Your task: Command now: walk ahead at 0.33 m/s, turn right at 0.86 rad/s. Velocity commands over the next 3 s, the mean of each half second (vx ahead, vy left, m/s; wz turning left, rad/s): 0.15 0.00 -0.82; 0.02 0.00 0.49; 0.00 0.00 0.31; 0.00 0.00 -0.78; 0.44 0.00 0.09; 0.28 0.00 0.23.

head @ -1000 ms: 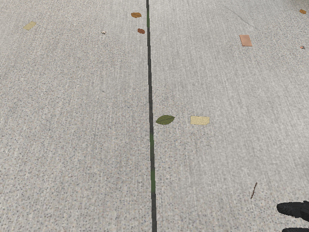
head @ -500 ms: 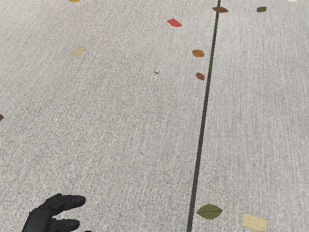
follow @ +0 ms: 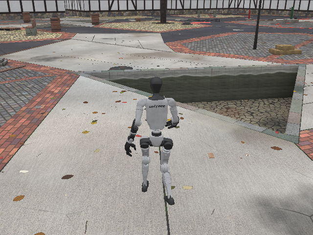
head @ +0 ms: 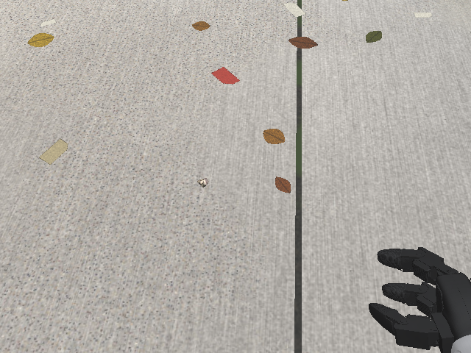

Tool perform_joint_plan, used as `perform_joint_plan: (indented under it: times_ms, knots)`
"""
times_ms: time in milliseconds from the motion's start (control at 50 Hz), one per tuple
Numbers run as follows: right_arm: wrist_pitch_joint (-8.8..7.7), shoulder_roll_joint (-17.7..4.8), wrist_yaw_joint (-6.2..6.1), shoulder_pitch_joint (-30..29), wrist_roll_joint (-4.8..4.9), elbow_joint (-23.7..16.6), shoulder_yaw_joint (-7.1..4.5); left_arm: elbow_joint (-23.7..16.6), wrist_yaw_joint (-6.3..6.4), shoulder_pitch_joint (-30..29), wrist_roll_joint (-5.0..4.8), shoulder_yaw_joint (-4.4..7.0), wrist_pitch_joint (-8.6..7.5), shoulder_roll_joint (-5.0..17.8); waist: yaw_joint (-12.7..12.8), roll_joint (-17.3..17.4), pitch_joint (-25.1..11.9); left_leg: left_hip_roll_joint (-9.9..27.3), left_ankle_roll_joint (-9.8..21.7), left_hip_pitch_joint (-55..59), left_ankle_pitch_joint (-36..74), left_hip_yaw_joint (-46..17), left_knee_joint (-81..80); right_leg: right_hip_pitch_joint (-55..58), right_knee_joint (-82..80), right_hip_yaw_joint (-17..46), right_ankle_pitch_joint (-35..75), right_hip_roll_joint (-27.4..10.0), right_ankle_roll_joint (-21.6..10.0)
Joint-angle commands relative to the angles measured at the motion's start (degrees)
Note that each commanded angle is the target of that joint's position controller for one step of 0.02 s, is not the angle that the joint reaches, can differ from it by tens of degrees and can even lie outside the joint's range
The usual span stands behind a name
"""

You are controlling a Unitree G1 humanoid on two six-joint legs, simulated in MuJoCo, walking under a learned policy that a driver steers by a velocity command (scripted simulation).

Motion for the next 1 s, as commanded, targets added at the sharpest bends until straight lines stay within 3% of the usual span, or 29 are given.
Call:
perform_joint_plan:
  times_ms: [20,40,60,100,120,180,280,340,360,380,400,420,440,460,500,540,560,620,720,780,800,820,840,860,880,900,920,940,1000]
  knots:
    - [2.35,-5.9,-0.63,13.6,0.29,-1.0,-3.67,-7.5,0.81,3.1,-0.75,1.29,1.07,8.6,-9.0,10.1,-23.3,25.6,15.6,45.7,21.8,-24.6,-5.2,-30.1,25.1,-6.3,3.3,-8.4,4.8]
    - [2.96,-5.1,-0.79,11.1,0.5,-0.5,-3.33,-8.4,1.33,-0.7,-0.38,2.08,1.87,9.4,-7.8,4.8,-16.9,22.2,13.8,37.4,22.0,-18.4,-7.1,-29.8,25.1,-8.4,6.4,-9.9,5.6]
    - [3.14,-5.1,-0.77,9.1,0.49,0.3,-3.41,-9.4,1.49,-2.1,-0.06,2.57,2.41,9.1,-6.2,4.3,-12.0,20.2,13.5,30.2,23.9,-13.6,-8.8,-28.9,23.2,-8.5,7.4,-11.3,5.9]
    - [2.79,-5.9,-0.75,7.0,0.26,2.5,-4.37,-11.9,1.1,-4.9,-0.21,1.77,3.08,4.8,-4.6,6.8,-6.3,18.1,12.2,19.7,22.0,-5.6,-13.3,-25.4,14.0,-9.8,8.2,-13.9,5.4]
    - [2.54,-6.8,-0.78,6.5,0.18,3.6,-4.89,-13.2,1.03,-7.2,-0.08,1.31,3.08,3.2,-4.9,7.1,-5.5,18.3,12.6,18.0,23.5,-3.2,-14.7,-24.9,9.4,-10.5,9.1,-14.4,5.3]
    - [2.68,-9.9,-1.21,4.7,0.57,5.2,-6.39,-14.0,-0.23,-9.4,0.43,1.28,2.89,3.8,-4.5,6.2,-9.6,19.2,12.7,18.1,22.2,2.5,-15.0,-18.7,-2.8,-11.0,20.8,-15.5,3.4]
    - [3.06,-12.7,-0.21,3.9,2.7,6.8,-7.65,-15.6,-2.75,-15.1,0.41,2.64,4.37,8.4,-5.5,6.0,-7.8,19.5,9.0,18.6,11.6,10.0,-12.1,-11.0,-16.7,-14.9,26.9,-13.7,-0.4]
    - [3.65,-12.5,0.36,6.1,3.75,8.1,-8.01,-16.1,-2.86,-14.4,0.85,4.19,4.6,10.3,-4.4,3.0,-7.6,17.9,4.6,19.7,8.0,13.7,-1.6,-4.2,-26.9,-17.9,27.9,-9.8,-4.0]
    - [3.96,-10.9,0.77,9.3,3.06,9.0,-7.73,-15.1,-1.97,-9.4,1.27,5.72,4.32,13.6,-2.6,-3.3,-8.7,14.3,1.4,14.2,3.1,15.7,10.3,4.7,-31.0,-13.7,38.1,-9.6,-7.0]
    - [4.28,-8.4,1.08,12.5,0.29,6.9,-6.72,-16.9,-0.77,-9.4,1.45,7.16,4.01,21.9,-6.3,-23.0,-8.4,5.3,-4.2,-5.4,-31.9,17.6,31.4,15.9,-33.6,10.1,64.9,-24.0,-16.0]
    - [4.42,-9.7,0.81,10.6,0.15,5.8,-6.46,-19.4,-1.43,-10.7,3.44,6.04,2.43,20.1,-3.8,-18.4,-18.5,1.2,-4.4,-10.8,-36.6,3.2,42.8,16.8,-37.7,22.9,55.5,-30.2,-24.4]
    - [4.77,-12.3,0.66,8.0,2.14,6.4,-6.99,-19.6,-1.94,-12.3,3.3,4.82,1.27,16.6,-2.8,-9.8,-17.8,3.1,-3.0,-11.1,-32.3,1.0,45.0,14.8,-38.9,16.5,52.5,-29.4,-22.1]
    - [5.2,-11.7,0.19,8.2,2.51,7.0,-6.84,-18.8,-1.57,-14.2,2.41,3.83,0.72,13.7,-4.4,-6.4,-15.6,4.9,-2.1,-10.8,-28.1,0.8,42.8,11.7,-37.6,10.9,49.7,-27.1,-18.5]
    - [5.76,-11.2,-0.34,9.1,1.85,8.3,-6.63,-18.6,-1.11,-16.5,1.64,2.65,0.82,10.6,-5.4,-3.4,-14.5,6.5,-2.3,-9.0,-25.6,0.7,39.7,8.9,-36.9,6.8,47.8,-25.1,-15.7]
    - [6.77,-10.1,-0.3,11.6,1.64,10.0,-6.23,-18.2,-0.3,-20.3,2.8,0.96,0.98,7.7,-8.0,-4.6,-14.7,6.6,-3.1,0.6,-21.7,2.3,36.2,0.9,-37.3,0.1,49.1,-22.5,-13.9]
    - [7.28,-6.7,0.05,14.5,2.09,11.8,-4.99,-16.8,-0.17,-22.2,3.98,-0.12,0.42,4.8,-9.1,-4.4,-14.2,6.8,-3.8,7.4,-19.3,2.8,25.9,-2.6,-38.0,-5.9,46.8,-20.4,-12.8]
    - [7.4,-6.0,0.13,13.5,2.19,11.6,-4.49,-16.0,-0.06,-22.1,4.17,0.13,0.22,5.4,-8.1,-5.1,-13.0,6.6,-3.9,9.3,-18.2,3.0,21.8,-3.6,-38.5,-7.2,44.3,-20.3,-12.8]
    - [7.88,-9.8,0.19,11.7,2.64,9.7,-5.32,-14.1,0.75,-20.5,3.85,1.86,1.1,10.0,-5.9,-7.2,-10.3,5.5,-3.7,7.8,-18.6,4.9,20.4,-2.5,-39.9,-5.0,37.9,-24.2,-15.2]
    - [8.84,-8.4,0.7,12.7,2.6,8.5,-5.65,-12.4,1.58,-21.7,2.78,2.17,1.8,8.3,-6.3,-6.7,-7.7,6.2,-1.7,6.4,-21.5,6.6,17.8,-0.1,-38.7,-6.0,37.0,-27.0,-14.0]
    - [8.95,-7.4,1.47,18.3,2.42,9.9,-6.15,-11.8,2.01,-24.7,1.24,2.65,2.21,7.7,-9.6,-5.5,-8.4,3.6,1.2,13.6,-13.1,9.5,4.1,-1.2,-32.1,-11.9,36.3,-24.7,-9.4]
    - [8.85,-9.1,1.31,19.9,1.88,10.1,-6.86,-10.6,2.03,-22.5,0.75,2.76,2.42,6.5,-9.7,-0.8,-7.0,4.3,3.9,17.1,-4.8,4.6,-3.8,-5.0,-25.0,-15.9,28.1,-21.3,-4.9]
    - [8.38,-17.1,0.17,20.7,1.36,8.9,-8.86,-12.1,1.91,-21.6,2.38,2.39,2.49,3.8,-7.2,16.4,-5.2,17.7,10.7,23.2,16.2,-17.6,-8.5,-19.5,-7.7,-22.5,11.4,-12.6,1.8]
    - [7.32,-18.9,0.54,21.8,-0.48,7.6,-8.99,-15.7,2.09,-30.8,3.03,1.98,1.89,3.9,-11.7,18.8,-5.0,23.4,20.7,24.5,22.4,-30.8,-13.1,-30.4,3.8,-14.2,-4.7,-3.8,3.5]
    - [6.02,-17.8,0.77,21.5,-1.28,7.2,-8.86,-15.5,2.03,-31.6,2.57,2.32,1.46,4.6,-11.5,12.0,-6.4,22.0,20.3,26.4,18.2,-28.5,-13.0,-32.5,9.0,-8.8,-2.9,-5.3,2.8]
    - [5.27,-16.5,0.47,18.5,-0.02,6.7,-8.8,-14.5,2.04,-30.2,2.14,2.63,1.29,5.1,-9.3,8.6,-6.1,18.6,16.9,27.5,17.2,-23.9,-11.3,-33.3,9.3,-7.3,2.7,-6.3,2.2]
    - [5.39,-14.8,-0.02,15.8,1.65,5.9,-8.53,-13.3,2.36,-28.8,2.48,2.95,1.25,5.5,-8.0,5.7,-6.6,16.3,14.1,27.9,17.1,-20.6,-10.0,-33.3,7.9,-7.1,6.8,-7.1,2.4]
    - [5.8,-13.3,-0.66,14.3,2.81,5.3,-8.11,-13.0,2.59,-28.4,2.75,3.23,1.23,6.1,-7.5,5.9,-7.5,15.2,12.7,27.7,17.3,-19.0,-9.6,-32.0,6.5,-6.7,9.7,-7.4,2.7]
    - [6.33,-12.4,-1.18,14.6,3.09,4.8,-7.87,-13.1,2.32,-28.2,2.52,3.17,1.03,5.4,-7.3,6.3,-8.9,13.8,12.3,27.5,18.3,-18.5,-9.3,-30.1,6.4,-6.9,11.8,-6.6,3.2]
    - [7.25,-12.8,-2.16,16.6,2.68,4.0,-8.28,-12.6,1.64,-27.9,1.88,2.67,0.42,3.8,-7.8,5.7,-10.6,11.7,11.7,29.6,17.8,-18.5,-8.8,-28.9,0.1,-6.6,15.5,-4.8,4.0]
Next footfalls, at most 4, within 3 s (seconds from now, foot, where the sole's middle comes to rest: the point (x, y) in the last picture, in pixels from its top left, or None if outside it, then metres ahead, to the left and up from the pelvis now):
0.36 right None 0.21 -0.16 -0.75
0.80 left None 0.23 0.08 -0.75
1.30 right None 0.28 -0.13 -0.75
1.68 left None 0.25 0.09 -0.75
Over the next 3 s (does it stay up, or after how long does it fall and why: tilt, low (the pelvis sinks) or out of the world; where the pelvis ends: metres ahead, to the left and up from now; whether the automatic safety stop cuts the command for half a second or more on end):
stays up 0.53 -0.18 0.03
